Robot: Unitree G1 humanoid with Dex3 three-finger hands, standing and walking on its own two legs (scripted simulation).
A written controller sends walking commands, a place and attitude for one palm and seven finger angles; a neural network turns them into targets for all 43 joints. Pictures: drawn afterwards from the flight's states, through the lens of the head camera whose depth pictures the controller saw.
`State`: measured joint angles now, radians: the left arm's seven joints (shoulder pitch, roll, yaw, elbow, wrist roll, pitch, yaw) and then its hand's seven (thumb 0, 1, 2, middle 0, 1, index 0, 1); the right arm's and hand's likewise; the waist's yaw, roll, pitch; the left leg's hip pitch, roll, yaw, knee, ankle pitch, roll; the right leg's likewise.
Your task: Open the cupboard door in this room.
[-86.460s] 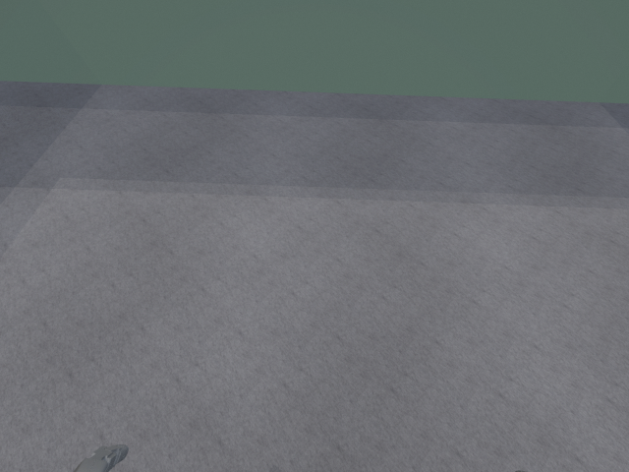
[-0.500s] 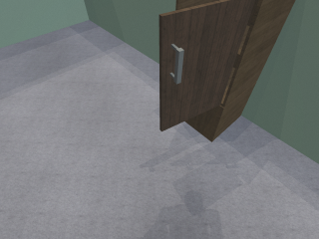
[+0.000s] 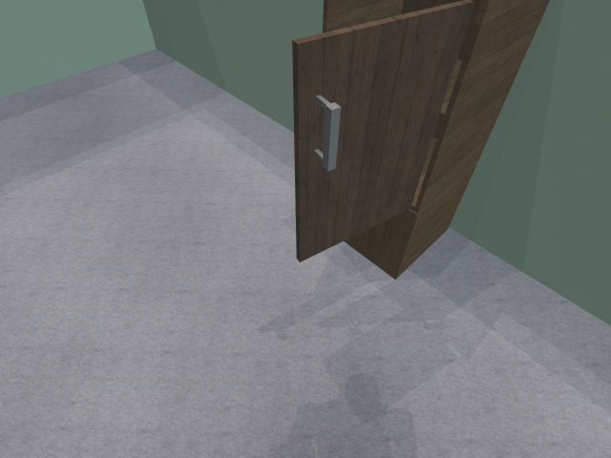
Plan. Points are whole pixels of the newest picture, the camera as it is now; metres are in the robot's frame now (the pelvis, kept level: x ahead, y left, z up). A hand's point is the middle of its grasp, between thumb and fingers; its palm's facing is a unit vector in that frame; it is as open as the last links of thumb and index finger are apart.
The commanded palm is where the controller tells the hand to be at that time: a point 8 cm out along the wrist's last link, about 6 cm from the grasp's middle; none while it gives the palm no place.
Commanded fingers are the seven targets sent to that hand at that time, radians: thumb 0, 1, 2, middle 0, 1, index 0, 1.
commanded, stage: look to check the result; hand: left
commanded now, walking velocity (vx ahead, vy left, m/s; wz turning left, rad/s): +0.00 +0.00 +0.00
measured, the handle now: (325, 133) +0.67 +0.00 +0.06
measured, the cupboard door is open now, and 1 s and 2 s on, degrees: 77 77 77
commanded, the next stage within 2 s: stand and wait in 0.56 s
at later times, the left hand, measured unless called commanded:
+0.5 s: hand out of the picture +0.03 +0.18 -0.17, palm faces +0.03 -0.97 -0.23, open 7.4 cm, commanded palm none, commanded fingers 0.00 0.90 0.90 -0.20 -0.30 -0.20 -0.30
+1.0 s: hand out of the picture +0.08 +0.21 -0.16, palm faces +0.01 -0.96 -0.29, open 7.4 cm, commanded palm none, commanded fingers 0.00 0.90 0.90 -0.20 -0.30 -0.20 -0.30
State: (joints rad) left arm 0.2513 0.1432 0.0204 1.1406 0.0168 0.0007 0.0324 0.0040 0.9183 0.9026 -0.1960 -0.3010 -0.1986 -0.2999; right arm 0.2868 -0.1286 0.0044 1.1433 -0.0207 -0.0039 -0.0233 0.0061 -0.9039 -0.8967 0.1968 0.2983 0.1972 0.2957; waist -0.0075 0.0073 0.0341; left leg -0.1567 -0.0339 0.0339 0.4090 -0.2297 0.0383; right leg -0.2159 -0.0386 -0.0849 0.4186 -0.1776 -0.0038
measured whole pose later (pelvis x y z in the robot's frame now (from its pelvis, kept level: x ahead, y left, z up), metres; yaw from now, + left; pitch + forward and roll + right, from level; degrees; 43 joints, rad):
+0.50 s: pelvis +0.02 -0.01 +0.00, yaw +0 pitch -1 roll +0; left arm 0.23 0.18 0.02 1.15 0.02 -0.01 0.03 0.00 0.90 0.90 -0.20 -0.30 -0.20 -0.30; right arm 0.22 -0.19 0.00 1.15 -0.02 -0.01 -0.02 0.01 -0.90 -0.90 0.20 0.30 0.20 0.30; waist 0.00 0.01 0.05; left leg -0.12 -0.02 0.02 0.38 -0.23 0.03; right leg -0.18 -0.03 -0.09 0.39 -0.19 -0.01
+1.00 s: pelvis +0.03 -0.01 +0.01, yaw +0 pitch -1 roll +0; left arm 0.15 0.26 0.03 1.14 0.02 -0.02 0.02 0.00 0.90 0.90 -0.20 -0.30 -0.20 -0.30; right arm 0.15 -0.26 0.00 1.15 -0.02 -0.01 -0.01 0.01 -0.90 -0.90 0.20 0.30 0.20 0.30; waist 0.00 0.01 0.05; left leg -0.08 -0.01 0.02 0.32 -0.22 0.02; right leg -0.14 -0.01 -0.10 0.34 -0.18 -0.02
